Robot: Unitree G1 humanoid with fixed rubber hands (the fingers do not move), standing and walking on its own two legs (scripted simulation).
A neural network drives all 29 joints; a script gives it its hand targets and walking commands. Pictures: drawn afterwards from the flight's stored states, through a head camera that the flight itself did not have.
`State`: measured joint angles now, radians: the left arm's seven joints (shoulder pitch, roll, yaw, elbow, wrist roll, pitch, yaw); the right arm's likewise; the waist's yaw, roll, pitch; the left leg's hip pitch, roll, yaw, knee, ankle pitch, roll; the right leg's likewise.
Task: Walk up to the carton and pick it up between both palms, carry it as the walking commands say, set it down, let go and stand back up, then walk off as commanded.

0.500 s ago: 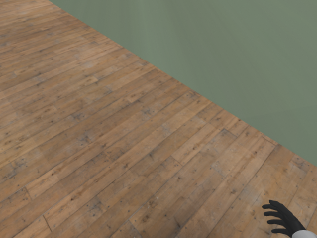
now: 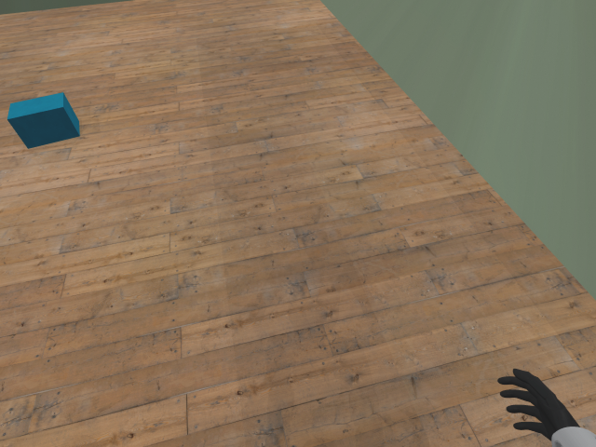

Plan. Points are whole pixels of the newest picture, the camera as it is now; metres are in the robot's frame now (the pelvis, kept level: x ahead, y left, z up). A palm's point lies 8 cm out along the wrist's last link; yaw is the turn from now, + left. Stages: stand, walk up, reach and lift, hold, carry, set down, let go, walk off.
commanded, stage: walk up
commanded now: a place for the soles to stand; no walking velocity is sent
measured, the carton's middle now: (45, 120) +1.96 +1.68 -0.66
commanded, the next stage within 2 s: none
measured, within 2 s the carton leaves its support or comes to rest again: neither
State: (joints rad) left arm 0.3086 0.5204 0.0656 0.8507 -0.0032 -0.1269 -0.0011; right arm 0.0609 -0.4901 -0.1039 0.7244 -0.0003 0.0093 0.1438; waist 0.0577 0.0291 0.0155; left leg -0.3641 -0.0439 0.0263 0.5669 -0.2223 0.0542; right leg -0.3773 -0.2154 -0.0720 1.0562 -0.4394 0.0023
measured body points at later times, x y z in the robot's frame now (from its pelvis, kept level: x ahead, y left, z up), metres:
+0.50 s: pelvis +0.25 +0.04 +0.01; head +0.26 +0.02 +0.46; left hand +0.13 +0.42 -0.04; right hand +0.60 -0.17 -0.04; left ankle +0.35 +0.24 -0.69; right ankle +0.23 -0.13 -0.73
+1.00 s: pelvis +0.54 +0.19 -0.01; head +0.55 +0.18 +0.44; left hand +0.47 +0.57 -0.06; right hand +0.78 -0.08 -0.11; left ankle +0.39 +0.25 -0.71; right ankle +0.69 +0.16 -0.73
